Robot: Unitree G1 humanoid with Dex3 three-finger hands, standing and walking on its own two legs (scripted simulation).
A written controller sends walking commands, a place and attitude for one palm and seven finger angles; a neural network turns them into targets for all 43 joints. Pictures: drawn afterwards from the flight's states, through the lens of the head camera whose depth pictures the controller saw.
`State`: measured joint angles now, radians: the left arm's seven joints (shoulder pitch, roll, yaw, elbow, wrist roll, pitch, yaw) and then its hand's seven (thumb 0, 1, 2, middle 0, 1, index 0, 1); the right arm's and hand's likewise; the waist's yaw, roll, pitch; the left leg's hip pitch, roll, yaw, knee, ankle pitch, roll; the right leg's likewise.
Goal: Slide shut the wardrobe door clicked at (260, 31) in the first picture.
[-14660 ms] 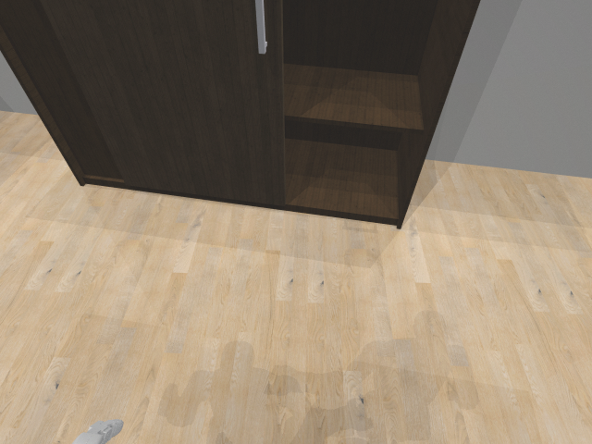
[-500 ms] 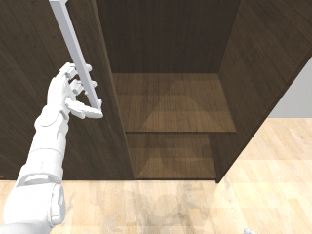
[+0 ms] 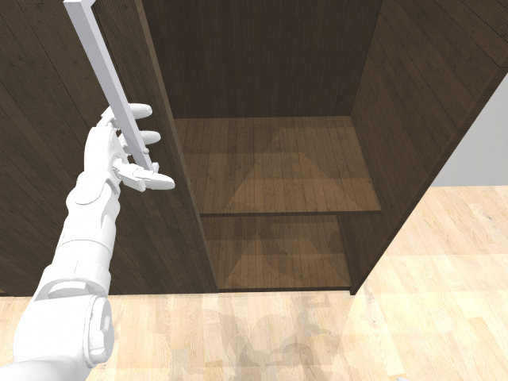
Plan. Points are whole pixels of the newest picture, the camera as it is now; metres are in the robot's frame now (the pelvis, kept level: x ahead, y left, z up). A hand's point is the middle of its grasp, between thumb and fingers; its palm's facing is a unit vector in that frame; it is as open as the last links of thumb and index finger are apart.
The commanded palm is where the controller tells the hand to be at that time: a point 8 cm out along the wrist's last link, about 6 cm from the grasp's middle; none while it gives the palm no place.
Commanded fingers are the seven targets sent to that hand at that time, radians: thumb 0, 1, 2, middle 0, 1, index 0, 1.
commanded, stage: slide the fingers in behind the handle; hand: left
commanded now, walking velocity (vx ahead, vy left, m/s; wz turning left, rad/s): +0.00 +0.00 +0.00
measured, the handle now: (127, 109) +0.49 +0.19 +0.17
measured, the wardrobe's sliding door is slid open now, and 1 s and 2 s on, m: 0.52 0.52 0.52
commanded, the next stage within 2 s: grip the handle and tug to test in 0.34 s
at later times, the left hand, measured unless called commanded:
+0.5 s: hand (140, 150) +0.44 +0.17 +0.13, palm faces +0.01 -1.00 -0.01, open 13.9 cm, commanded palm +0.42 +0.23 +0.13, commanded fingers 0.00 -0.31 0.38 -0.32 -1.23 -0.32 -1.23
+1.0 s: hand (144, 149) +0.45 +0.17 +0.13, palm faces +0.00 -1.00 -0.01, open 7.4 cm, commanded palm +0.42 +0.23 +0.13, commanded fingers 0.00 0.85 0.88 -0.44 -1.39 -0.44 -1.39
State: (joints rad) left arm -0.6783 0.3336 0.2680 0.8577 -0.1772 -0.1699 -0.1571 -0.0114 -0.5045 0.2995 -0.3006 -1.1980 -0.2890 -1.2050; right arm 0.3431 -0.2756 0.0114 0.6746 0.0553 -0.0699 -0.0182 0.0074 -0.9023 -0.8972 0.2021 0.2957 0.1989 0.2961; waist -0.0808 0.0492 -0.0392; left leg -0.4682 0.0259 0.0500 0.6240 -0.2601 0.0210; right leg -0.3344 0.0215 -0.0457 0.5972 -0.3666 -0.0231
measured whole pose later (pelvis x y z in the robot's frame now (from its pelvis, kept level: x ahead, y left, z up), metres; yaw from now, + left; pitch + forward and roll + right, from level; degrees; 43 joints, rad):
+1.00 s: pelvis +0.00 +0.01 +0.00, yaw +0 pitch +7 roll -1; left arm -0.71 0.34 0.26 0.88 -0.17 -0.17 -0.16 0.00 0.40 0.69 -0.40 -1.33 -0.40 -1.33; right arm 0.33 -0.27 0.02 0.67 0.05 -0.07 -0.02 0.01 -0.90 -0.90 0.20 0.30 0.20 0.30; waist -0.09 0.04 -0.04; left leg -0.49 0.02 0.05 0.64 -0.27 0.03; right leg -0.35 0.01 -0.04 0.60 -0.37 -0.01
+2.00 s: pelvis +0.05 +0.00 +0.01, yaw -3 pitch +6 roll +0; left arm -0.33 0.30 0.28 0.39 -0.22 -0.01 -0.15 0.02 0.78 0.79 -0.32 -1.38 -0.31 -1.39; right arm 0.30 -0.26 0.00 0.58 0.06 -0.06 -0.01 0.01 -0.90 -0.90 0.20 0.30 0.20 0.30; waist -0.08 0.05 -0.08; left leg -0.36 0.03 0.09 0.55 -0.30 0.02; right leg -0.24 0.02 0.00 0.52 -0.36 -0.01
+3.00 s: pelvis +0.01 +0.01 +0.00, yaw +4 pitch +6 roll -1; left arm -0.67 0.18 0.04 0.69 -0.17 -0.10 0.06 0.01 0.80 0.83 -0.31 -1.40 -0.25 -1.40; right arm 0.31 -0.25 -0.01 0.71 0.04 -0.15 0.04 0.01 -0.90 -0.90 0.20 0.30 0.20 0.30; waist -0.02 0.06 -0.04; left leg -0.49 -0.02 -0.01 0.67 -0.29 0.03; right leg -0.32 0.00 -0.06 0.62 -0.41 -0.01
